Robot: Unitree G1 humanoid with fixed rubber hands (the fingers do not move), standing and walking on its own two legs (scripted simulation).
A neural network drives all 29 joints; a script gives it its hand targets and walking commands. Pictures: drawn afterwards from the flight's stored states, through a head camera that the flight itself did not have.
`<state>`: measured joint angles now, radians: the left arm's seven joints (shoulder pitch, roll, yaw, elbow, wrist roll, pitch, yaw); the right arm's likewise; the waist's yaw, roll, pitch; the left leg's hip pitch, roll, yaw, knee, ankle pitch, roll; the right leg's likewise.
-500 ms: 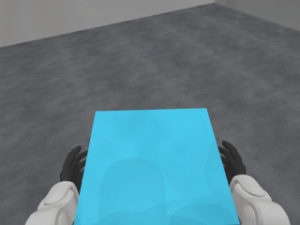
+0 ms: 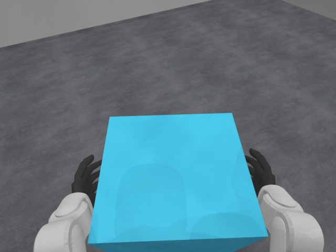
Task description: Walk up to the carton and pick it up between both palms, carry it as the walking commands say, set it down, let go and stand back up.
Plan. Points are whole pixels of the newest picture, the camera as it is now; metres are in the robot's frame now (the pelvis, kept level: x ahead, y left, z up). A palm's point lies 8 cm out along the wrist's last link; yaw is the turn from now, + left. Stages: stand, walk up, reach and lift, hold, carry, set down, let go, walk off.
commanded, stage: carry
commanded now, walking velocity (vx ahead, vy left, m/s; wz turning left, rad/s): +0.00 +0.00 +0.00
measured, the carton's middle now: (172, 192) +0.27 +0.00 +0.01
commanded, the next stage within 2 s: none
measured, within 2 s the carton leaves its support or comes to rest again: neither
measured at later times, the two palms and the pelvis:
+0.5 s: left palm (82, 137) +0.36 +0.21 +0.10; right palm (233, 131) +0.37 -0.14 +0.11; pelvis +0.14 +0.03 +0.01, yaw +1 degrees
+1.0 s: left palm (77, 143) +0.35 +0.22 +0.10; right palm (229, 135) +0.36 -0.13 +0.10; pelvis +0.13 +0.04 +0.01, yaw +1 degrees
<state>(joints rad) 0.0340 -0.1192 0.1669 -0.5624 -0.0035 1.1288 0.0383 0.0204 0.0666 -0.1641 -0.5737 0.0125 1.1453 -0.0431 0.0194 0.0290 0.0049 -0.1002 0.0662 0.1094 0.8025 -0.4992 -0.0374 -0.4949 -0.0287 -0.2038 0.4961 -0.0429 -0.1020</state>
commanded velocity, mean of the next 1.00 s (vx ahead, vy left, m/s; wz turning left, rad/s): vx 0.00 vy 0.00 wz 0.00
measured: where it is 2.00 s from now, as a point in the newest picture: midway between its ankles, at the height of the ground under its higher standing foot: outside the picture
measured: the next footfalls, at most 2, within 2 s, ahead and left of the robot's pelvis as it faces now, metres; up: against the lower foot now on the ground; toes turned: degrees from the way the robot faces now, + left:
left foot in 0.16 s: +0.07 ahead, +0.13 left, +0.00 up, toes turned +4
